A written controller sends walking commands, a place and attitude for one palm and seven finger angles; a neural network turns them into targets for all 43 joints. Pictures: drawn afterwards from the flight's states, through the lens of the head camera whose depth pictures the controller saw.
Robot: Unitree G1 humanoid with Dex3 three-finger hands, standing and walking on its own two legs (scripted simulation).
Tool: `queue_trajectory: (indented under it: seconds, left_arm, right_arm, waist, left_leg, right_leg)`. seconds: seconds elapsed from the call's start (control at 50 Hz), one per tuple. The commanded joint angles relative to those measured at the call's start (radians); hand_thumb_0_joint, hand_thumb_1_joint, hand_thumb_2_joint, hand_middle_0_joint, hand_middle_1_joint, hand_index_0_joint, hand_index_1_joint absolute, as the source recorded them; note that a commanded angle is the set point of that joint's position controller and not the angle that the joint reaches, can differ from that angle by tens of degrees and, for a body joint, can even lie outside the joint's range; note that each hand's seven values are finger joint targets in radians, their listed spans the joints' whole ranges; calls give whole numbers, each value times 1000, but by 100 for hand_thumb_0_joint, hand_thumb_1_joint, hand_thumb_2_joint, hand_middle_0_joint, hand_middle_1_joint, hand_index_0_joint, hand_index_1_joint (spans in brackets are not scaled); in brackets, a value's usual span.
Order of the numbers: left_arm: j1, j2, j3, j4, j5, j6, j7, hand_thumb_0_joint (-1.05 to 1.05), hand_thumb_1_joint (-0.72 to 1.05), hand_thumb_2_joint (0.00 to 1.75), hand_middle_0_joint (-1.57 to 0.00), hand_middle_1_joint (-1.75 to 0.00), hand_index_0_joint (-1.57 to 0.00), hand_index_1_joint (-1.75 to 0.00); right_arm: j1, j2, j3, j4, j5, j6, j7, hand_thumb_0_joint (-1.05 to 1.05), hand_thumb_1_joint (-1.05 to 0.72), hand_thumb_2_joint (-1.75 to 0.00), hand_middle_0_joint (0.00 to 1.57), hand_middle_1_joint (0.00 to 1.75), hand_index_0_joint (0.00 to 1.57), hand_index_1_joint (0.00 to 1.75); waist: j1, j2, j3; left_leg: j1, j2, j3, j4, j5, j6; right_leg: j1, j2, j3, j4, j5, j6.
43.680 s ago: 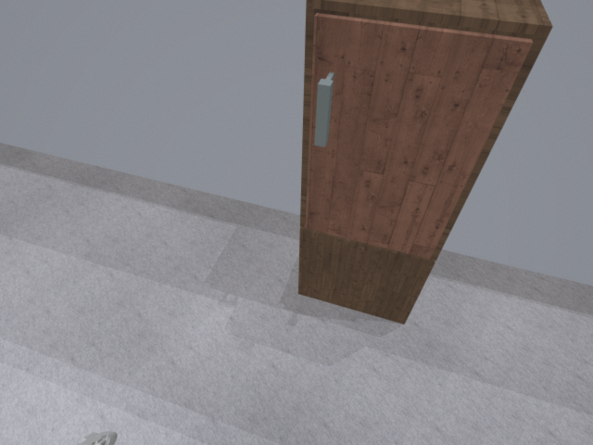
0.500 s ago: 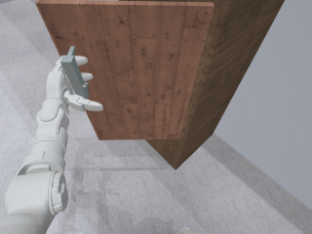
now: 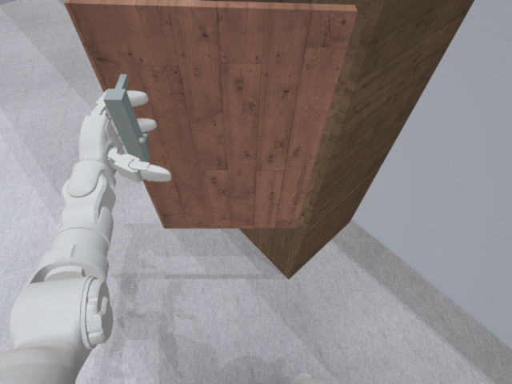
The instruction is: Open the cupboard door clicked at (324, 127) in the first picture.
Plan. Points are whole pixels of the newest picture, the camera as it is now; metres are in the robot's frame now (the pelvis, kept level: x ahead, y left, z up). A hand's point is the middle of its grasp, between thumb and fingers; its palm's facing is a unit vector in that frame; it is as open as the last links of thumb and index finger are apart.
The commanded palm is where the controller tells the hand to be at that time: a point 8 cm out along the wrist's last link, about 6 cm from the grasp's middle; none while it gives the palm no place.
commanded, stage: close the thumb around the handle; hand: left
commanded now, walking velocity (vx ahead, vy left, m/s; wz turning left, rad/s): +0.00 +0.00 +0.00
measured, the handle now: (132, 121) +0.51 +0.20 +0.11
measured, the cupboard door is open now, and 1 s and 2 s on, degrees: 49 49 91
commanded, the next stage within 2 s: pull the door open along its arc in 0.76 s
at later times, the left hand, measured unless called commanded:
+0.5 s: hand (140, 142) +0.46 +0.18 +0.11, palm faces +0.02 -1.00 +0.01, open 8.8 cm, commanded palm +0.43 +0.22 +0.11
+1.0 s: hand (138, 145) +0.45 +0.18 +0.11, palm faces +0.02 -1.00 +0.02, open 6.0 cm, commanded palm +0.41 +0.23 +0.11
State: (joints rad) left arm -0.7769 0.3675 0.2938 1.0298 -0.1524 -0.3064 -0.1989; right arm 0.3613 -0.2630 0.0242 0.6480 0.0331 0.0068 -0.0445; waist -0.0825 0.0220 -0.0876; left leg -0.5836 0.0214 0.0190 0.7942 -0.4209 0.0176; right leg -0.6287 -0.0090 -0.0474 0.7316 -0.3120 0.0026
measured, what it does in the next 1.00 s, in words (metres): stands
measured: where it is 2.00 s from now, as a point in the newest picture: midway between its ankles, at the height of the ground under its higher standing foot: outside the picture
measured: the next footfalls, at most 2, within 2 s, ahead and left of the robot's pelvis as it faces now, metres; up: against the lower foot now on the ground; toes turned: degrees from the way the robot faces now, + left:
none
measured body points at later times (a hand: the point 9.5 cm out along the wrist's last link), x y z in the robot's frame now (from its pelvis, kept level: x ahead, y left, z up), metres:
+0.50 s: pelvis +0.00 +0.01 +0.00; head +0.06 +0.01 +0.45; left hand +0.45 +0.23 +0.11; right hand +0.04 -0.26 -0.12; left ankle -0.02 +0.11 -0.71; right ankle +0.02 -0.13 -0.71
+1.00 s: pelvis +0.00 +0.00 +0.00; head +0.05 +0.01 +0.45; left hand +0.44 +0.23 +0.12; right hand +0.06 -0.26 -0.11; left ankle -0.02 +0.11 -0.71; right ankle +0.02 -0.13 -0.71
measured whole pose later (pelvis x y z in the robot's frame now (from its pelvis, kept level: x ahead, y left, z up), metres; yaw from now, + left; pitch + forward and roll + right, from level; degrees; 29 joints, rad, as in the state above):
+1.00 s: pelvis +0.00 +0.00 +0.00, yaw -1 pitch +11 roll -1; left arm -0.72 0.35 0.31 0.96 -0.16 -0.30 -0.20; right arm 0.36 -0.26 0.02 0.63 0.03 0.01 -0.04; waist -0.08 0.02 -0.09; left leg -0.57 0.02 0.03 0.79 -0.42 0.02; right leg -0.62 -0.01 -0.03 0.73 -0.30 0.01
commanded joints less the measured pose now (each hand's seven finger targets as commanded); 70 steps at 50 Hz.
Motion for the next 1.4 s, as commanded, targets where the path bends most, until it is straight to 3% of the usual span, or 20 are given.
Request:
queue_trajectory:
  seconds: [0.0, 0.04, 0.08, 0.4, 0.44, 0.54, 0.58, 0.6, 0.64, 0.7, 0.74, 0.82, 0.84, 1.02, 1.12, 1.24, 1.26, 1.3, 1.34, 1.38]
  left_arm:
    - [-490, 208, 20, -207, -7, -69, -6, 0, -50, 30, -30, -120, -30, -120]
    - [-462, 214, 32, -211, -4, -74, -6, 0, -50, 30, -30, -120, -30, -120]
    - [-497, 213, 25, -219, -6, -75, -8, 0, -39, 35, -31, -121, -31, -121]
    - [-399, 206, 39, -284, -15, -75, 6, 0, 51, 73, -37, -131, -37, -131]
    - [-398, 173, 14, -309, -14, -74, 6, 0, 62, 78, -38, -132, -38, -132]
    - [-369, 186, 24, -315, -15, -66, 9, 0, 90, 90, -40, -135, -40, -135]
    - [-371, 198, 38, -304, -16, -64, 9, 0, 90, 90, -40, -135, -40, -135]
    - [-372, 214, 45, -315, -15, -70, 10, 0, 90, 90, -40, -135, -40, -135]
    - [-383, 158, -1, -327, -10, -67, 5, 0, 90, 90, -40, -135, -40, -135]
    - [-398, 160, -4, -307, -10, -66, 14, 0, 90, 90, -40, -135, -40, -135]
    - [-427, 162, -4, -268, -6, -61, 13, 0, 90, 90, -40, -135, -40, -135]
    - [-417, 215, 35, -237, 1, -67, 2, 0, 90, 90, -40, -135, -40, -135]
    - [-452, 200, 20, -246, -2, -68, -1, 0, 90, 90, -40, -135, -40, -135]
    - [-141, 156, 37, -364, -52, -40, -23, 0, 90, 90, -40, -135, -40, -135]
    - [101, 109, 13, -599, -71, -5, -17, 0, 90, 90, -40, -135, -40, -135]
    - [463, -14, -58, -958, -94, 56, 17, 0, 90, 90, -40, -135, -40, -135]
    - [545, -29, -22, -1027, -112, 74, 59, 0, 90, 90, -40, -135, -40, -135]
    - [678, -64, -15, -1130, -108, 114, 170, 0, 90, 90, -40, -135, -40, -135]
    - [798, -135, -66, -1260, -70, 153, 268, 0, 90, 90, -40, -135, -40, -135]
    - [895, -149, -57, -1356, -34, 193, 375, 0, 90, 90, -40, -135, -40, -135]
  right_arm:
    - [95, -155, -57, -83, -4, -30, -11, 0, -90, -90, 20, 30, 20, 30]
    - [92, -154, -58, -88, -4, -31, -9, 0, -90, -90, 20, 30, 20, 30]
    - [92, -155, -56, -83, -5, -31, -9, 0, -90, -90, 20, 30, 20, 30]
    - [98, -156, -64, -98, -5, -33, -3, 0, -90, -90, 20, 30, 20, 30]
    - [90, -151, -64, -99, -4, -34, 1, 0, -90, -90, 20, 30, 20, 30]
    - [83, -154, -65, -99, -3, -33, 0, 0, -90, -90, 20, 30, 20, 30]
    - [82, -155, -65, -98, -3, -33, -2, 0, -90, -90, 20, 30, 20, 30]
    - [84, -157, -66, -99, -4, -32, -5, 0, -90, -90, 20, 30, 20, 30]
    - [71, -147, -62, -101, -1, -36, -3, 0, -90, -90, 20, 30, 20, 30]
    - [80, -154, -66, -93, -3, -36, -4, 0, -90, -90, 20, 30, 20, 30]
    - [76, -154, -62, -86, -4, -36, -6, 0, -90, -90, 20, 30, 20, 30]
    - [73, -156, -58, -90, -5, -34, -11, 0, -90, -90, 20, 30, 20, 30]
    - [72, -153, -57, -89, -4, -35, -11, 0, -90, -90, 20, 30, 20, 30]
    - [38, -147, -64, -152, 6, -33, 2, 0, -90, -90, 20, 30, 20, 30]
    - [-10, -134, -65, -203, 15, -42, 11, 0, -90, -90, 20, 30, 20, 30]
    - [-97, -103, -62, -253, 21, -78, 20, 0, -90, -90, 20, 30, 20, 30]
    - [-120, -89, -61, -263, 20, -86, 22, 0, -90, -90, 20, 30, 20, 30]
    - [-159, -75, -55, -269, 14, -98, 26, 0, -90, -90, 20, 30, 20, 30]
    - [-189, -58, -49, -276, 4, -99, 35, 0, -90, -90, 20, 30, 20, 30]
    - [-214, -43, -45, -277, -11, -86, 37, 0, -90, -90, 20, 30, 20, 30]
  waist:
    - [-35, 13, -341]
    - [-22, 35, -370]
    - [-33, 34, -357]
    - [-8, 40, -390]
    - [-10, 65, -384]
    - [-8, 47, -357]
    - [-7, 5, -335]
    - [-7, 14, -352]
    - [-9, 79, -351]
    - [-21, 18, -340]
    - [-31, 15, -318]
    - [-12, 37, -342]
    - [-25, 35, -334]
    - [43, -15, -367]
    - [83, 5, -354]
    - [114, 11, -306]
    - [147, -4, -299]
    - [165, -65, -244]
    - [166, -41, -208]
    - [170, -40, -184]
  left_leg:
    - [133, -20, -31, -101, 318, 5]
    - [151, -19, -32, -98, 339, 0]
    - [149, -17, -35, -98, 328, -1]
    - [186, -10, -36, -101, 406, -7]
    - [205, -7, -39, -103, 431, -12]
    - [179, -9, -31, -110, 402, -9]
    - [153, -12, -29, -116, 369, -4]
    - [165, -11, -30, -113, 383, -3]
    - [200, -11, -35, -111, 403, -11]
    - [196, -7, -41, -111, 388, -8]
    - [173, -11, -37, -113, 345, -6]
    - [146, -19, -31, -110, 328, -3]
    - [150, -18, -32, -108, 324, -3]
    - [136, -16, -8, -119, 397, 1]
    - [168, -9, -6, -146, 457, -1]
    - [227, -2, 3, -182, 522, -9]
    - [225, -4, 6, -190, 521, -13]
    - [208, -6, 5, -209, 485, -17]
    - [216, -8, 11, -222, 478, -20]
    - [214, -13, 18, -225, 449, -24]
  right_leg:
    - [205, 30, 13, -51, 291, -27]
    - [203, 31, 13, -45, 299, -29]
    - [189, 31, 12, -48, 287, -28]
    - [214, 38, 3, -43, 317, -32]
    - [198, 39, 3, -44, 323, -31]
    - [216, 37, 6, -52, 323, -30]
    - [228, 36, 7, -57, 316, -30]
    - [236, 36, 7, -54, 322, -32]
    - [198, 34, 4, -51, 310, -33]
    - [190, 36, 0, -56, 295, -31]
    - [180, 34, 4, -59, 281, -28]
    - [209, 28, 12, -51, 284, -33]
    - [195, 29, 11, -53, 282, -30]
    - [305, 33, 10, -52, 371, -32]
    - [355, 29, 4, -58, 397, -33]
    - [401, 22, -9, -76, 432, -27]
    - [417, 22, -15, -83, 428, -27]
    - [438, 21, -25, -99, 408, -25]
    - [440, 15, -30, -102, 410, -24]
    - [457, 12, -25, -109, 413, -27]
